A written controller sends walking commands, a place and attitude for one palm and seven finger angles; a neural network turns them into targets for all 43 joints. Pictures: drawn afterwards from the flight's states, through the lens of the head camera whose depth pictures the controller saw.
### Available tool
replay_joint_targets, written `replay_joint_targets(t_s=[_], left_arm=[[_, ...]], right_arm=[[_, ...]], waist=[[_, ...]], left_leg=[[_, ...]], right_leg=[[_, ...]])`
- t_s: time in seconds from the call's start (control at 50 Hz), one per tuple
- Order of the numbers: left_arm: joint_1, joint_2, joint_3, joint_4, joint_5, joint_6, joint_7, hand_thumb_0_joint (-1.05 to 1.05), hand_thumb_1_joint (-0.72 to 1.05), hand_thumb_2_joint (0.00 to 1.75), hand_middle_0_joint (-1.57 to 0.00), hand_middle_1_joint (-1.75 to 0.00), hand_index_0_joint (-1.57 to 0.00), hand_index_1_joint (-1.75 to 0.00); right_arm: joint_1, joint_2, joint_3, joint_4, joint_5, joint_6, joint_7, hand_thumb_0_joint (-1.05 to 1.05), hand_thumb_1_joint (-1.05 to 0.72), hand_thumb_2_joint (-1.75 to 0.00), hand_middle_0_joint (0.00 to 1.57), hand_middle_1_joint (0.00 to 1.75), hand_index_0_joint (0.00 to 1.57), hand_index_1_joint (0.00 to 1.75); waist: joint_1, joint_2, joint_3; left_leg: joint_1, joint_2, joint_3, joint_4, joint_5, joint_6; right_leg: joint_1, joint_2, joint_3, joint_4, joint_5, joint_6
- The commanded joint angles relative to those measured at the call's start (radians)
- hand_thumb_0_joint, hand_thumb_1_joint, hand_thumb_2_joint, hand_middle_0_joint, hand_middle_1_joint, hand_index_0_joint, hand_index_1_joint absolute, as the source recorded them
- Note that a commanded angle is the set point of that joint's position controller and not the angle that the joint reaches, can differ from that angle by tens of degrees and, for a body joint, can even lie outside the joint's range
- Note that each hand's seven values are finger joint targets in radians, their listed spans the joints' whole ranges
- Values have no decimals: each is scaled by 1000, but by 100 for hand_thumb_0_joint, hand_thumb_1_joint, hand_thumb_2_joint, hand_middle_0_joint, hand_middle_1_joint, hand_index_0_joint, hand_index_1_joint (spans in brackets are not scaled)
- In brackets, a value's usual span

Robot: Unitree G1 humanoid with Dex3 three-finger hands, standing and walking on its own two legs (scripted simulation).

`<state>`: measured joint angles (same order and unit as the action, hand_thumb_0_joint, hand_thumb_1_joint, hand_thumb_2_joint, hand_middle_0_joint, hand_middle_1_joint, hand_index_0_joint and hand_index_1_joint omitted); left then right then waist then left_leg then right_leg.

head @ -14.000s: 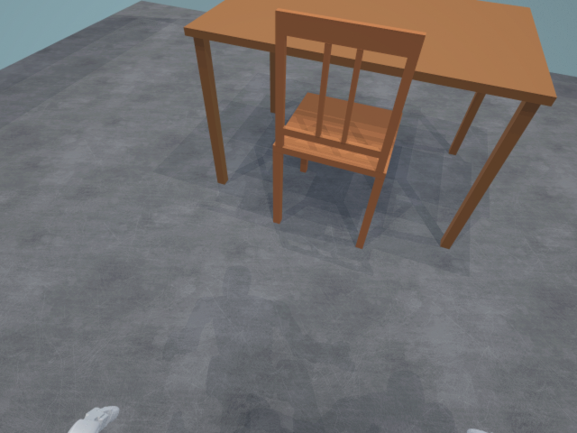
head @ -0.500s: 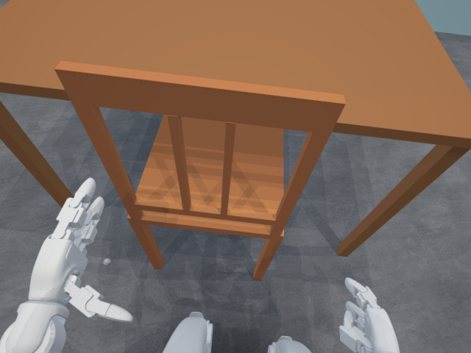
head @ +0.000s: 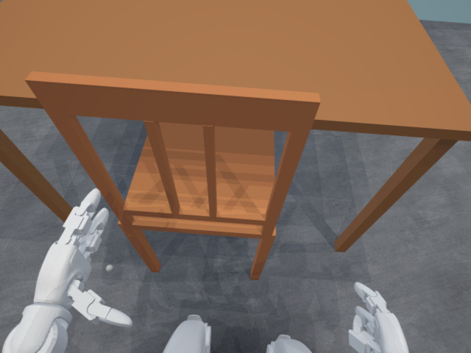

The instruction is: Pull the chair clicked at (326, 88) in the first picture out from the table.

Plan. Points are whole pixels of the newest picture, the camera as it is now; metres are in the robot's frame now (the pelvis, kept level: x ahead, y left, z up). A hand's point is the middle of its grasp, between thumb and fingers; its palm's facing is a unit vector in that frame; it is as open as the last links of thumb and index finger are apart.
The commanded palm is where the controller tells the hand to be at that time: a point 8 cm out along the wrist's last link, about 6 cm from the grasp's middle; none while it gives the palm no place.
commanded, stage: raise the hand toward the chair's back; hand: left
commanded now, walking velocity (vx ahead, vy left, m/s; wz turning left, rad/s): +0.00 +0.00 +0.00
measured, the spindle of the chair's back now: (166, 174) +0.44 +0.16 -0.01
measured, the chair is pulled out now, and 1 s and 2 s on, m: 0.00 0.00 0.00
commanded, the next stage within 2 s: aim the fingers beside a spindle in 0.04 s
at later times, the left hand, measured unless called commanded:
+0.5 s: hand (122, 259) +0.25 +0.19 +0.03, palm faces -0.01 -1.00 -0.06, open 16.9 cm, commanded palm +0.23 +0.24 +0.03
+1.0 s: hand (142, 254) +0.27 +0.16 +0.01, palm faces -0.07 -1.00 -0.02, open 17.0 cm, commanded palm +0.26 +0.22 +0.01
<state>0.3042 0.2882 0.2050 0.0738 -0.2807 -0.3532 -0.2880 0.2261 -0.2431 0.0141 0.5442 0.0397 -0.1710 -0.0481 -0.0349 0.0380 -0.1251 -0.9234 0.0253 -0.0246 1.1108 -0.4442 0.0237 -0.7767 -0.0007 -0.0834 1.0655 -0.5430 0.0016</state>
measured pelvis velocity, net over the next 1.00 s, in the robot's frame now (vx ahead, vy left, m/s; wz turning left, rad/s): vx -0.01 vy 0.00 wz -0.01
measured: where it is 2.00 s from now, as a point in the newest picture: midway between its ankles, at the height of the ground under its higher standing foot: outside the picture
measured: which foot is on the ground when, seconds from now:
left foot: down 0.00-1.00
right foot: down 0.00-1.00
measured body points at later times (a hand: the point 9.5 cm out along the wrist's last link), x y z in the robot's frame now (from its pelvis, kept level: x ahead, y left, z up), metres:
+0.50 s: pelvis +0.01 -0.02 -0.01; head +0.08 -0.01 +0.44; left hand +0.25 +0.24 +0.04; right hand +0.18 -0.27 -0.09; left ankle +0.05 +0.10 -0.66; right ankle -0.01 -0.13 -0.66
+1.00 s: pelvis -0.01 +0.00 -0.02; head +0.08 +0.01 +0.42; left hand +0.27 +0.22 +0.01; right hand +0.16 -0.25 -0.11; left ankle +0.05 +0.10 -0.66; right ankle -0.01 -0.13 -0.66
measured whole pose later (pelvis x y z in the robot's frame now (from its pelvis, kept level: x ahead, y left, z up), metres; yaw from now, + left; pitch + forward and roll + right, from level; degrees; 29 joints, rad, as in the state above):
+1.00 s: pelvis -0.01 +0.00 -0.02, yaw -1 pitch +18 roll -3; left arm 0.16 0.24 0.13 0.17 -0.25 -0.43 -0.24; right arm 0.21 -0.24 0.01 0.55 0.02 -0.14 -0.03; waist -0.04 0.03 -0.15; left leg -1.06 0.03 -0.02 1.21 -0.47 0.02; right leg -0.92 0.00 -0.08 1.18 -0.58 0.00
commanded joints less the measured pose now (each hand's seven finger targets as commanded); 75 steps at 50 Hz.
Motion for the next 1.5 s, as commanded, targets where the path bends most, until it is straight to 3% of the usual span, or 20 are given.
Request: replay_joint_targets(t_s=[0.0,0.12,0.2,0.24,0.34,0.44,0.48,0.56,0.62,0.78,0.82,0.88,1.04,1.06,1.12,1.18,1.24,1.28,1.32,1.48], left_arm=[[-64,152,105,-245,-31,-89,3,0,-50,30,-6,-8,-6,-8],[-72,124,81,-159,-19,-97,0,0,-50,30,-6,-8,-6,-8],[-60,121,75,-135,-22,-79,-33,0,-50,30,-6,-8,-6,-8],[-68,122,75,-165,-30,-85,-41,0,-50,30,-6,-8,-6,-8],[-98,156,131,-166,-35,-130,-16,0,-50,30,-6,-8,-6,-8],[-99,129,101,-122,-30,-141,-20,0,-50,30,-6,-8,-6,-8],[-100,139,106,-86,-29,-132,-30,0,-50,30,-6,-8,-6,-8],[-109,105,58,-126,-35,-130,-46,0,-50,30,-6,-8,-6,-8],[-131,119,70,-134,-31,-143,-23,0,-50,30,-6,-8,-6,-8],[-190,103,38,-98,5,-159,27,0,-50,30,-6,-8,-6,-8],[-208,85,15,-108,11,-156,29,0,-50,30,-6,-8,-6,-8],[-239,82,-2,-114,13,-144,40,0,-50,30,-6,-8,-6,-8],[-284,45,-41,-104,45,-141,94,0,-50,30,-6,-8,-6,-8],[-266,66,-19,-101,47,-141,102,0,-50,30,-6,-8,-6,-8],[-294,25,-72,-101,61,-140,112,0,-50,30,-6,-8,-6,-8],[-303,41,-62,-89,71,-140,126,0,-50,30,-6,-8,-6,-8],[-324,11,-96,-99,79,-145,137,0,-50,30,-6,-8,-6,-8],[-300,34,-72,-99,85,-147,149,0,-50,30,-6,-8,-6,-8],[-336,8,-101,-96,93,-147,158,0,-50,30,-6,-8,-6,-8],[-346,-10,-119,-64,110,-150,181,0,-50,30,-6,-8,-6,-8]], right_arm=[[-32,-136,-62,-144,0,-61,-17,0,-90,-90,20,30,20,30],[-36,-134,-62,-128,-1,-56,-12,0,-90,-90,20,30,20,30],[-30,-139,-66,-133,0,-50,-14,0,-90,-90,20,30,20,30],[-39,-136,-67,-140,1,-51,-13,0,-90,-90,20,30,20,30],[-41,-127,-70,-121,-5,-50,-16,0,-90,-90,20,30,20,30],[-46,-129,-71,-114,-6,-48,-11,0,-90,-90,20,30,20,30],[-46,-134,-73,-107,-4,-43,-12,0,-90,-90,20,30,20,30],[-49,-137,-71,-124,-2,-45,-9,0,-90,-90,20,30,20,30],[-44,-137,-74,-117,-5,-44,-10,0,-90,-90,20,30,20,30],[-46,-142,-66,-120,-12,-33,-2,0,-90,-90,20,30,20,30],[-44,-143,-65,-126,-12,-30,0,0,-90,-90,20,30,20,30],[-40,-147,-62,-130,-14,-25,2,0,-90,-90,20,30,20,30],[-40,-144,-60,-138,-21,0,13,0,-90,-90,20,30,20,30],[-35,-146,-62,-139,-21,3,14,0,-90,-90,20,30,20,30],[-35,-144,-61,-146,-23,14,20,0,-90,-90,20,30,20,30],[-33,-147,-61,-145,-25,26,21,0,-90,-90,20,30,20,30],[-33,-143,-63,-147,-26,34,24,0,-90,-90,20,30,20,30],[-28,-144,-63,-149,-28,41,26,0,-90,-90,20,30,20,30],[-33,-140,-63,-147,-28,50,29,0,-90,-90,20,30,20,30],[-32,-137,-65,-149,-31,77,37,0,-90,-90,20,30,20,30]], waist=[[3,37,-251],[-10,31,-198],[-7,-4,-245],[-1,14,-266],[4,13,-259],[0,33,-258],[-5,-4,-252],[-3,31,-280],[-11,1,-277],[-11,18,-263],[-6,54,-287],[-15,21,-298],[-13,37,-311],[-4,31,-320],[-15,36,-327],[-16,25,-320],[-19,33,-341],[-6,33,-360],[-19,39,-357],[-18,23,-365]], left_leg=[[302,-4,-25,-166,210,6],[267,-6,-19,-149,193,7],[260,-10,-9,-129,237,12],[265,-12,-7,-127,245,11],[244,-9,-4,-107,257,10],[220,-9,1,-93,234,10],[197,-7,1,-84,224,12],[220,-9,-3,-90,233,13],[213,-2,-10,-85,218,13],[181,1,-21,-83,135,10],[200,1,-24,-85,140,6],[193,4,-31,-81,132,8],[192,4,-39,-70,137,2],[194,8,-41,-70,150,0],[195,6,-41,-60,155,1],[183,8,-45,-56,145,1],[201,8,-46,-46,163,0],[205,10,-48,-44,197,-3],[206,11,-47,-34,191,-3],[177,9,-42,-10,204,-2]], right_leg=[[35,27,12,-174,211,-16],[7,23,20,-171,213,-14],[50,18,34,-167,285,-9],[58,15,34,-161,292,-9],[44,16,43,-146,308,-9],[25,12,53,-139,285,-8],[27,13,61,-141,279,-6],[16,11,48,-128,281,-8],[-11,17,43,-119,251,-8],[-86,22,32,-93,138,-16],[-94,19,29,-81,141,-19],[-96,21,27,-79,136,-18],[-137,20,15,-46,135,-21],[-132,21,14,-40,144,-23],[-147,19,14,-33,148,-22],[-160,22,13,-26,138,-24],[-168,19,13,-19,153,-24],[-159,22,13,-8,172,-28],[-180,20,13,-4,172,-25],[-180,21,17,13,191,-27]])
